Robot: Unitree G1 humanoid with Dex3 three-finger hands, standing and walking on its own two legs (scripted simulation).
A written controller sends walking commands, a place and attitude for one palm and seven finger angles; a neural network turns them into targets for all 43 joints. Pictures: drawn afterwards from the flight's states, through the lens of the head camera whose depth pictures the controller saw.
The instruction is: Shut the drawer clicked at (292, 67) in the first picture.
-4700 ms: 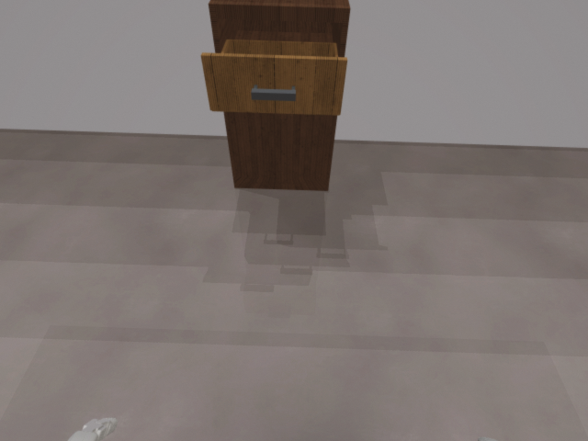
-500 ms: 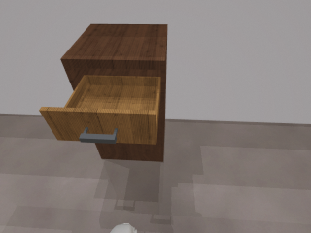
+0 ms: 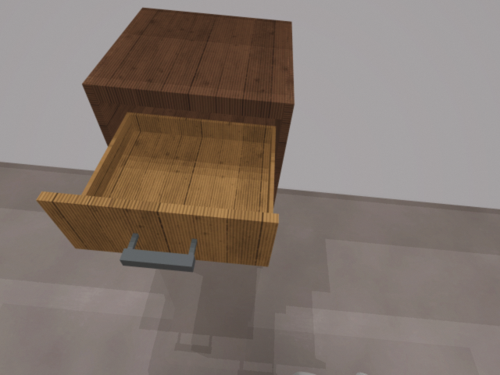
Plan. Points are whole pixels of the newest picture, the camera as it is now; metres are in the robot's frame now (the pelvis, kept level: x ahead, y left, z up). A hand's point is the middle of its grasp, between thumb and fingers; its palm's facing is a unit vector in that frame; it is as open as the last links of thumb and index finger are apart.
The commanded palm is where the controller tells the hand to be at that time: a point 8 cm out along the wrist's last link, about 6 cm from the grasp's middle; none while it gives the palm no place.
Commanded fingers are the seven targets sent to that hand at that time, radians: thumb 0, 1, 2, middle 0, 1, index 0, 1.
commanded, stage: come to a stop and stand still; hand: left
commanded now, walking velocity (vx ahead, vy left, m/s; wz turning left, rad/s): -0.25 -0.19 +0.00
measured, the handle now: (161, 250) +0.33 +0.20 -0.07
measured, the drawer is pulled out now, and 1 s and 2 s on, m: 0.29 0.29 0.29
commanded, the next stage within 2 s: look again from close up in 1.86 s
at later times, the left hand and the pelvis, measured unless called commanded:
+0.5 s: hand out of the picture +0.04 +0.12 -0.15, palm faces +0.04 -0.96 -0.29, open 7.3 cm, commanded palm none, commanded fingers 0.00 0.90 0.90 -0.20 -0.30 -0.20 -0.30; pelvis -0.01 -0.07 +0.01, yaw +1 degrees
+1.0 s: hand out of the picture -0.09 +0.18 -0.18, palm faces +0.10 -0.98 -0.17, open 7.4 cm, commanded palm none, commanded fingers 0.00 0.90 0.90 -0.20 -0.30 -0.20 -0.30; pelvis -0.05 -0.01 +0.01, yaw +1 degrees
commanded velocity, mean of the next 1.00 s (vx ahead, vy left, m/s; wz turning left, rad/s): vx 0.05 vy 0.02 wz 0.00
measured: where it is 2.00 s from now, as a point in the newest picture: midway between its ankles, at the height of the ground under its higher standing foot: outside the picture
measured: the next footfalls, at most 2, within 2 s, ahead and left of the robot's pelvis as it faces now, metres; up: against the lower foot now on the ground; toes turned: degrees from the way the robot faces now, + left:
right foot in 0.32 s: +0.04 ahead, -0.16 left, +0.00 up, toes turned -2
left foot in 0.88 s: +0.02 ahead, +0.08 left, +0.00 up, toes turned +4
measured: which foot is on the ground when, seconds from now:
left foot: down 0.00-0.34, up 0.36-0.86, down 0.88-1.00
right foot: up 0.00-0.30, down 0.32-0.88, up 0.90-1.00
